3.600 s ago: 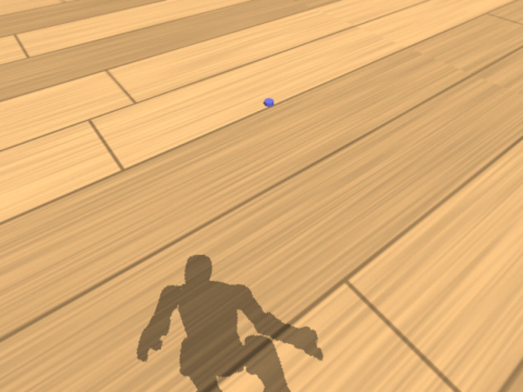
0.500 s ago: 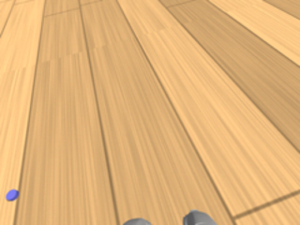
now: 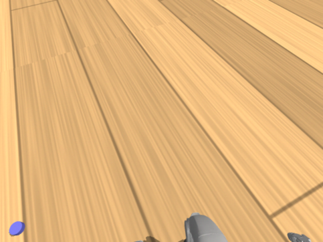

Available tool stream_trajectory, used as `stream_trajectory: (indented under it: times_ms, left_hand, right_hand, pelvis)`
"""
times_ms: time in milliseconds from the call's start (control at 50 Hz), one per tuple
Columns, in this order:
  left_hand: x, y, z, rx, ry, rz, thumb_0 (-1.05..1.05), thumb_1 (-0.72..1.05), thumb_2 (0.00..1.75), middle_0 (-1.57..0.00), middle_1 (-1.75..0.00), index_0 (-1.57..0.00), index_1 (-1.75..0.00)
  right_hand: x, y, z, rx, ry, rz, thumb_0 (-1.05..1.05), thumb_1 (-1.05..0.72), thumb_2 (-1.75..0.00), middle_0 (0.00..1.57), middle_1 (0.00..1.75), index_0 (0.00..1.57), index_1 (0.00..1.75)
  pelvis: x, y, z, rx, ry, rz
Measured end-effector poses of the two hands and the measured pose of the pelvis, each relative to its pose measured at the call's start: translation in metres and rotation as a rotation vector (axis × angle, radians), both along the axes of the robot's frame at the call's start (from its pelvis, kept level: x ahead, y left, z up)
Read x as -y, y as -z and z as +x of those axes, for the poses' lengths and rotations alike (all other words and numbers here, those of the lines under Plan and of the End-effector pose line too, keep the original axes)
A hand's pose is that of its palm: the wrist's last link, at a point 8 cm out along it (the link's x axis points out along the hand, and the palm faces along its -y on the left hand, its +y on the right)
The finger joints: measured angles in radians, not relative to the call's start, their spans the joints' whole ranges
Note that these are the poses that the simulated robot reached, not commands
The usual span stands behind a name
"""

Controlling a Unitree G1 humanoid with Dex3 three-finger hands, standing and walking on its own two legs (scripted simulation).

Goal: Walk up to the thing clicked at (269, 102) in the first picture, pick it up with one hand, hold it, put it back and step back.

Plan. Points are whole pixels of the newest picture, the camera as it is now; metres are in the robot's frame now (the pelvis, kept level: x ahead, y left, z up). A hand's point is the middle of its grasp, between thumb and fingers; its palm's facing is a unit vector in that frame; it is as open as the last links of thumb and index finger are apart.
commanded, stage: walk up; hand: left
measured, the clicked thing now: (17, 228) +0.35 +0.81 -0.72
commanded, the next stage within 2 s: none
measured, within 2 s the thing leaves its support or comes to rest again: neither
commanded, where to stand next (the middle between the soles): -0.10 +0.71 m, yaw -18 degrees
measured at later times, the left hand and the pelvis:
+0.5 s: hand out of the picture +0.08 +0.59 -0.13, palm faces -0.08 -0.76 -0.65, open 7.4 cm; pelvis -0.03 +0.25 -0.03, yaw -5 degrees
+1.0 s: hand out of the picture +0.04 +0.76 -0.12, palm faces -0.17 -0.77 -0.61, open 7.3 cm; pelvis -0.08 +0.46 -0.02, yaw -9 degrees
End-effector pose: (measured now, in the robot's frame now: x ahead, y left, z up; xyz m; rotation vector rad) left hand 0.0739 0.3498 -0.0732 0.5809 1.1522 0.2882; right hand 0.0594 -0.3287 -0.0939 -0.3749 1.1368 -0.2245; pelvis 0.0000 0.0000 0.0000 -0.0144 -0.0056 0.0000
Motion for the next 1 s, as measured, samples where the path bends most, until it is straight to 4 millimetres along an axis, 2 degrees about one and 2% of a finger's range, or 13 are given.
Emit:
stream_trajectory:
  times_ms: [40,100,220,300,380,440,480,540,640,700,780,900,1000]
  left_hand:
    - [-0.002,0.0,0.01,0.018,0.031,-0.023,0.01,0.9,0.9,-0.2,-0.3,-0.21,-0.31]
    - [-0.015,0.004,0.015,0.057,0.075,-0.018,0.0,0.9,0.9,-0.21,-0.3,-0.21,-0.31]
    - [-0.063,-0.007,0.005,0.11,0.053,0.0,0.0,0.9,0.9,-0.21,-0.3,-0.21,-0.31]
    - [-0.116,-0.013,-0.001,0.101,0.068,0.033,0.0,0.9,0.9,-0.21,-0.3,-0.21,-0.31]
    - [-0.184,-0.008,-0.004,0.095,0.077,0.067,0.0,0.9,0.9,-0.21,-0.3,-0.21,-0.31]
    - [-0.237,0.002,-0.005,0.077,0.06,0.094,0.0,0.9,0.9,-0.21,-0.3,-0.21,-0.31]
    - [-0.26,0.005,-0.004,0.053,0.036,0.101,0.0,0.9,0.9,-0.21,-0.3,-0.21,-0.31]
    - [-0.278,0.005,0.0,0.026,0.044,0.071,0.01,0.9,0.9,-0.2,-0.3,-0.21,-0.31]
    - [-0.288,0.002,0.004,-0.003,0.095,-0.003,0.01,0.91,0.9,-0.2,-0.3,-0.2,-0.3]
    - [-0.292,0.002,0.004,0.002,0.13,-0.03,0.0,0.9,0.9,-0.2,-0.3,-0.21,-0.31]
    - [-0.313,0.006,-0.007,0.03,0.157,-0.028,0.0,0.9,0.9,-0.21,-0.3,-0.21,-0.31]
    - [-0.37,-0.007,-0.025,0.073,0.144,-0.003,0.0,0.9,0.9,-0.21,-0.3,-0.21,-0.31]
    - [-0.444,-0.006,-0.032,0.076,0.179,0.042,0.0,0.9,0.9,-0.21,-0.3,-0.21,-0.31]
  right_hand:
    - [-0.015,0.005,-0.009,-0.019,0.02,0.012,0.01,-0.9,-0.9,0.21,0.3,0.2,0.3]
    - [-0.036,0.02,-0.012,-0.03,0.028,0.027,0.01,-0.9,-0.9,0.21,0.3,0.2,0.3]
    - [-0.09,0.03,-0.004,-0.042,-0.012,0.061,0.01,-0.9,-0.9,0.21,0.3,0.2,0.3]
    - [-0.125,0.026,0.004,0.008,-0.023,0.065,0.01,-0.9,-0.9,0.21,0.3,0.2,0.3]
    - [-0.161,0.024,0.004,0.041,-0.017,0.02,0.01,-0.9,-0.9,0.21,0.3,0.2,0.3]
    - [-0.195,0.025,-0.009,0.054,-0.002,-0.019,0.0,-0.91,-0.9,0.2,0.3,0.2,0.3]
    - [-0.219,0.022,-0.024,0.044,0.028,-0.021,0.0,-0.91,-0.9,0.2,0.3,0.2,0.3]
    - [-0.255,0.014,-0.05,0.009,0.079,-0.006,0.0,-0.91,-0.9,0.2,0.3,0.2,0.3]
    - [-0.304,0.008,-0.083,-0.039,0.123,0.025,0.01,-0.9,-0.9,0.21,0.3,0.2,0.3]
    - [-0.326,0.015,-0.094,-0.058,0.135,0.041,0.01,-0.9,-0.9,0.21,0.3,0.2,0.3]
    - [-0.356,0.029,-0.097,-0.067,0.13,0.051,0.01,-0.9,-0.9,0.21,0.3,0.2,0.3]
    - [-0.403,0.028,-0.085,-0.009,0.095,0.063,0.01,-0.9,-0.9,0.21,0.3,0.2,0.3]
    - [-0.443,0.024,-0.08,0.056,0.093,0.03,0.01,-0.9,-0.9,0.21,0.3,0.2,0.3]
  pelvis:
    - [-0.014,0.0,0.002,0.0,0.012,0.0]
    - [-0.034,0.01,0.0,0.012,0.031,-0.008]
    - [-0.085,0.009,-0.008,0.037,0.011,-0.024]
    - [-0.126,0.012,-0.013,0.03,0.03,-0.003]
    - [-0.179,0.024,-0.019,0.014,0.053,0.001]
    - [-0.22,0.033,-0.026,0.026,0.075,0.016]
    - [-0.24,0.029,-0.027,0.026,0.081,-0.015]
    - [-0.262,0.017,-0.03,0.02,0.089,-0.018]
    - [-0.298,0.001,-0.035,0.012,0.113,-0.012]
    - [-0.32,0.002,-0.038,0.002,0.131,-0.006]
    - [-0.349,0.009,-0.051,0.022,0.142,-0.026]
    - [-0.404,0.008,-0.069,0.039,0.137,-0.004]
    - [-0.462,0.018,-0.084,0.028,0.149,0.007]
